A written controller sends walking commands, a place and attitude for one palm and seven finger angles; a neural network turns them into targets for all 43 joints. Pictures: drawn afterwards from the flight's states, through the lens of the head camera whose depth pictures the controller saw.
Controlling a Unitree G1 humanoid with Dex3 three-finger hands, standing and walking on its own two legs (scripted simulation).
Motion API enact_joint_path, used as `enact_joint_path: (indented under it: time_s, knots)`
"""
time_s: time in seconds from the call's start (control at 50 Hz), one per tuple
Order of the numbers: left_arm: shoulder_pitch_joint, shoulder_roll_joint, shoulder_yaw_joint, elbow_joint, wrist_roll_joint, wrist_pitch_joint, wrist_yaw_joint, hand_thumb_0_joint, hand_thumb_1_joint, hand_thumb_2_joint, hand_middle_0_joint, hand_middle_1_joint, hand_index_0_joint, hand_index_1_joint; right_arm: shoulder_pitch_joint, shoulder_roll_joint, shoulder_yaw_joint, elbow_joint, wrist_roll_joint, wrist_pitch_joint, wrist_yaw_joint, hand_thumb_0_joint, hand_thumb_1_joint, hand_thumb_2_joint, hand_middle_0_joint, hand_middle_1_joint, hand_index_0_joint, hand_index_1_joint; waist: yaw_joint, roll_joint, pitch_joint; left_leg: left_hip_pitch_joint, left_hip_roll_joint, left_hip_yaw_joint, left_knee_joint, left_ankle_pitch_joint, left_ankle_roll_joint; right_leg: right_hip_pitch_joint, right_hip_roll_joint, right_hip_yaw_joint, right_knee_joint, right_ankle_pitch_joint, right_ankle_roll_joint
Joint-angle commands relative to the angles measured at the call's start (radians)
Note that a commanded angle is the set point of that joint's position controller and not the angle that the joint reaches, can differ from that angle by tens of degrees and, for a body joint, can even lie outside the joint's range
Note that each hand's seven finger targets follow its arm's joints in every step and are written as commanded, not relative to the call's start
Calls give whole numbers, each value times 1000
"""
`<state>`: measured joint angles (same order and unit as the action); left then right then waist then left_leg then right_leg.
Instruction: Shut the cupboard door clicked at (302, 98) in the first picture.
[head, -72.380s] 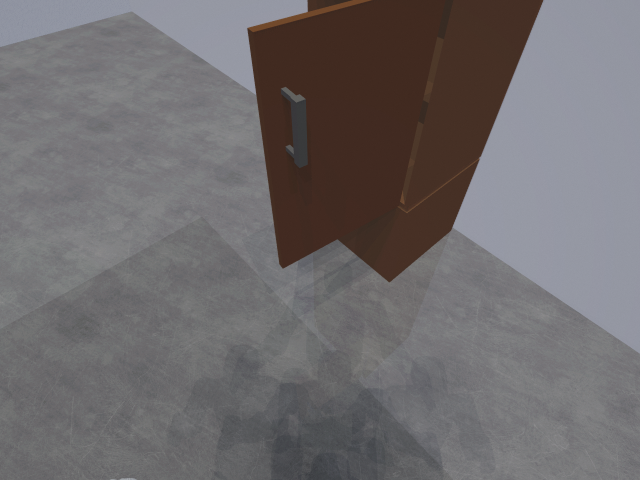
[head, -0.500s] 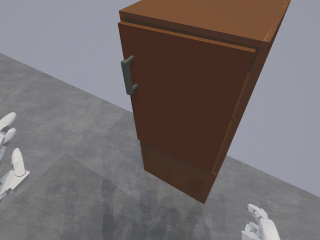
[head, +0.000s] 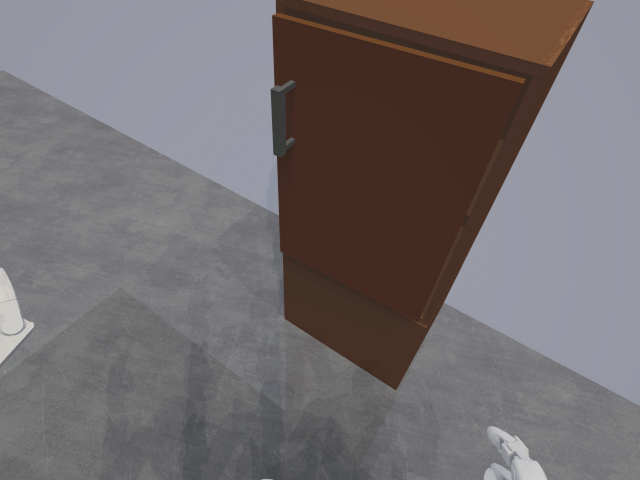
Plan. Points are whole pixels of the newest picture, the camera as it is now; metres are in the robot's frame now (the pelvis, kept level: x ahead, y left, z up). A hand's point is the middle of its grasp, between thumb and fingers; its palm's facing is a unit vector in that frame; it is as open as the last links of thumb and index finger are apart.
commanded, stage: step back with the hand held close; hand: left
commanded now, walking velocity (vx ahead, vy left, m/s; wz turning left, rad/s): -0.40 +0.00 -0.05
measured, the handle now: (284, 119) +0.71 +0.11 +0.10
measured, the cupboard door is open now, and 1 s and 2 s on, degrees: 3 3 3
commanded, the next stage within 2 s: stop stepping back and stand still in 0.46 s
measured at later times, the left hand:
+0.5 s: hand out of the picture +0.14 +0.28 +0.19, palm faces +0.40 -0.82 -0.41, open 7.4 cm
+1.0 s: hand out of the picture +0.09 +0.26 +0.17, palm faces +0.27 -0.91 -0.32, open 7.5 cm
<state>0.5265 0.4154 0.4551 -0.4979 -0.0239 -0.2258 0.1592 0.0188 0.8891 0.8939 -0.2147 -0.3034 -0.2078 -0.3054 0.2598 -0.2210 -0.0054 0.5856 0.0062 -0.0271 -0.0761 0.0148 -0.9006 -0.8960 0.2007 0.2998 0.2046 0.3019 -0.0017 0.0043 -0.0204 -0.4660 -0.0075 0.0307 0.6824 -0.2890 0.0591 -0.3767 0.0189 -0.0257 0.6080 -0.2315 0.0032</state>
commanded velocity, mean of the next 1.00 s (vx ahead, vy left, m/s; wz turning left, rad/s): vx -0.12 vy -0.03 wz -0.02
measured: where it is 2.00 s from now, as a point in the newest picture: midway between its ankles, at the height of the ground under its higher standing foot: outside the picture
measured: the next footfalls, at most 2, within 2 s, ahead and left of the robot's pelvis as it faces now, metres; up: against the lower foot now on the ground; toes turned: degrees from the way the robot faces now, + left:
right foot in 0.50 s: -0.23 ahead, -0.12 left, +0.00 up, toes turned -4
left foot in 0.80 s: +0.02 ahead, +0.11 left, +0.00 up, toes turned -7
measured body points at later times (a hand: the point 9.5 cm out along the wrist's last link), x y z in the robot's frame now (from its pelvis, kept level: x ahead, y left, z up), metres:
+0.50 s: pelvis -0.09 +0.02 +0.00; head -0.05 +0.06 +0.45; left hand +0.11 +0.32 +0.21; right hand +0.11 -0.20 -0.06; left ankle +0.09 +0.08 -0.72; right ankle -0.26 -0.11 -0.72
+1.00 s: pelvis -0.19 +0.04 +0.01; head -0.17 +0.07 +0.46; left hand +0.07 +0.30 +0.19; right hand -0.10 -0.21 -0.07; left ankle -0.03 +0.12 -0.72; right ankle -0.24 -0.05 -0.71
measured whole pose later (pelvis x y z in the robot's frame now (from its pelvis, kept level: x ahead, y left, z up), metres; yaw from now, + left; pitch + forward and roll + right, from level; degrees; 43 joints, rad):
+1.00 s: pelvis -0.19 +0.04 +0.01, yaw -7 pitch -1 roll -2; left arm 0.42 0.40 0.43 -0.47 -0.09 -0.14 0.15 0.02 0.90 0.90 -0.20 -0.30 -0.19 -0.30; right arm 0.26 -0.15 0.02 0.64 -0.01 -0.12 -0.04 0.02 -0.90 -0.90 0.20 0.30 0.20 0.30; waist -0.10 -0.05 0.02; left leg -0.45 0.00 0.00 0.48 -0.11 -0.01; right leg -0.23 0.08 -0.02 0.65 -0.52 -0.04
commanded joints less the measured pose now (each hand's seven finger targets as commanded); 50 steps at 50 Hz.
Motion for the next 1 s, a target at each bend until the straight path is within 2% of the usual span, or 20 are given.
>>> enact_joint_path:
  time_s: [0.0, 0.06, 0.1, 0.16, 0.18, 0.24, 0.36, 0.42, 0.48, 0.54, 0.6, 0.64, 0.68, 0.7, 0.76, 0.8, 0.82, 0.86, 0.92, 0.98]
  knots:
    - [-80, 199, 91, -160, -12, -54, 35, 0, 900, 900, -200, -300, -200, -300, -98, -123, -50, -123, -10, -51, -1, 0, -900, -900, 200, 300, 200, 300, -15, -88, -15, 33, 43, -78, 9, -140, -47, -105, -252, 348, -306, -243, -119]
    - [-98, 196, 70, -156, -13, -54, 42, 0, 900, 900, -200, -300, -200, -300, -103, -114, -42, -118, -1, -46, -3, 0, -900, -900, 200, 300, 200, 300, -23, -97, -36, 82, 55, -92, -56, -80, -34, -119, -206, 242, -266, -191, -81]
    - [-93, 224, 98, -177, -12, -63, 47, 0, 900, 900, -200, -300, -200, -300, -117, -131, -47, -124, 3, -50, -14, 0, -900, -900, 200, 300, 200, 300, -20, 1, -28, 42, 95, -145, -186, -158, -15, -96, -125, 163, -212, -244, -44]
    - [-85, 216, 142, -233, 4, -89, 37, 0, 900, 900, -200, -300, -200, -300, -154, -154, -51, -143, -4, -78, -24, 0, -900, -900, 200, 300, 200, 300, 4, 296, -75, -345, 330, -407, -564, -518, 88, 301, 70, 32, 272, -116, 17]
    - [-101, 232, 156, -253, 4, -90, 31, 0, 900, 900, -200, -300, -200, -300, -145, -143, -54, -133, -13, -84, -21, 0, -900, -900, 200, 300, 200, 300, 2, 277, -99, -349, 354, -410, -580, -483, 95, 323, 70, 47, 370, -136, 15]
    - [-61, 237, 170, -291, -11, -107, 18, 0, 900, 900, -200, -300, -200, -300, -147, -136, -69, -123, -18, -116, -1, 0, -900, -900, 200, 300, 200, 300, 9, 206, -160, -171, 333, -332, -510, -344, 75, 231, 75, 44, 384, -229, 9]
    - [-42, 167, 74, -244, -60, -92, 1, 0, 900, 900, -200, -300, -200, -300, -116, -112, -45, -53, -23, -151, 17, 0, -900, -900, 200, 300, 200, 300, 2, 233, -180, 190, 256, -221, -535, -139, -50, 118, 84, -25, -58, -340, -14]
    - [-77, 184, 72, -241, -60, -104, -6, 0, 900, 900, -200, -300, -200, -300, -97, -103, -43, -24, -31, -140, 19, 0, -900, -900, 200, 300, 200, 300, 5, 182, -250, 366, 225, -146, -381, 245, -106, 123, 22, 32, -329, -166, -41]
    - [-149, 264, 117, -272, -55, -113, -5, 0, 900, 900, -200, -300, -200, -300, -124, -95, -38, -26, -22, -127, 8, 0, -900, -900, 200, 300, 200, 300, -3, 46, -299, 523, 155, -19, -171, 470, -85, 0, -83, 83, -301, 125, -36]
    - [-149, 247, 111, -338, -62, -107, -21, 0, 900, 900, -200, -300, -200, -300, -137, -104, -54, -62, -13, -140, 7, 0, -900, -900, 200, 300, 200, 300, -3, 128, -396, 581, 161, -35, -258, 610, -87, 54, 36, -26, -175, 26, -3]
    - [78, 358, 261, -319, -93, -67, -18, 0, 900, 900, -200, -300, -200, -300, -164, -96, -48, -130, 2, -109, 9, 0, -900, -900, 200, 300, 200, 300, 8, 62, -302, 485, 84, 18, -189, 30, -112, -25, -32, -21, -282, -305, -67]
    - [104, 318, 224, -297, -94, -47, -13, 0, 900, 900, -200, -300, -200, -300, -175, -78, -31, -130, -1, -75, -10, 0, -900, -900, 200, 300, 200, 300, -25, -40, -84, 419, 26, 14, 130, -48, -143, -304, -195, 151, -410, -559, -170]
    - [46, 300, 200, -251, -68, -20, 4, 0, 900, 900, -200, -300, -200, -300, -156, -83, -31, -91, -13, -51, -19, 0, -900, -900, 200, 300, 200, 300, -42, -62, 106, 251, 58, -85, 344, -39, -114, -428, -315, 252, -456, -598, -223]
    - [-30, 299, 202, -221, -61, -10, 12, 0, 900, 900, -200, -300, -200, -300, -148, -97, -33, -78, -18, -52, -20, 0, -900, -900, 200, 300, 200, 300, -46, -60, 158, 182, 69, -98, 349, -39, -108, -428, -321, 266, -464, -612, -219]
    - [-340, 192, 39, -18, -22, 6, 14, 0, 900, 900, -200, -300, -200, -300, -95, -127, -14, -53, -2, -80, -28, 0, -900, -900, 200, 300, 200, 300, -75, 20, 336, 90, 96, -108, -41, -60, -66, -272, -159, 23, -217, -382, -75]
    - [-492, 154, -33, 62, -18, 16, 11, 0, 900, 900, -200, -300, -200, -300, -86, -166, -27, -46, 16, -115, -39, 0, -900, -900, 200, 300, 200, 300, -64, 174, 303, 12, 139, -304, -317, -119, -30, -90, -22, -56, -2, -285, -5]
    - [-481, 151, -40, 67, -20, 5, 13, 0, 900, 900, -200, -300, -200, -300, -99, -171, -29, -58, 19, -133, -42, 0, -900, -900, 200, 300, 200, 300, -41, 249, 238, -17, 195, -452, -477, -349, -11, 8, 27, -12, 71, -258, 4]
    - [-425, 177, -7, -82, -19, -12, 7, 0, 900, 900, -200, -300, -200, -300, -100, -140, -25, -69, -1, -149, -28, 0, -900, -900, 200, 300, 200, 300, -23, 344, 99, 1, 207, -532, -630, -548, -84, 91, 66, 20, 184, -305, -11]
    - [-64, 220, 82, -378, -55, -43, -9, 0, 900, 900, -200, -300, -200, -300, -118, -116, -50, -117, -14, -166, 18, 0, -900, -900, 200, 300, 200, 300, 23, 256, -258, 150, 168, -331, -596, -394, -145, 291, 125, -46, 130, -306, -36]
    - [271, 295, 190, -504, -61, -39, -15, 0, 900, 900, -200, -300, -200, -300, -119, -85, -39, -154, -12, -140, 53, 0, -900, -900, 200, 300, 200, 300, 26, 201, -292, -28, 51, -58, -286, -211, -114, 470, 26, 13, -163, -250, -80]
